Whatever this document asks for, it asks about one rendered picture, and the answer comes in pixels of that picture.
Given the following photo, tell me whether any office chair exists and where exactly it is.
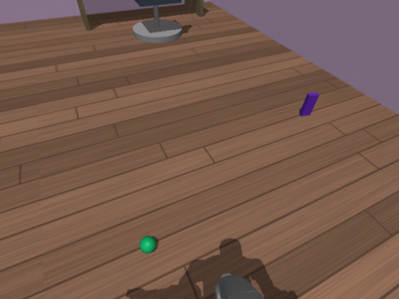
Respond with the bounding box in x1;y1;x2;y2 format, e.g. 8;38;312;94
133;0;182;43

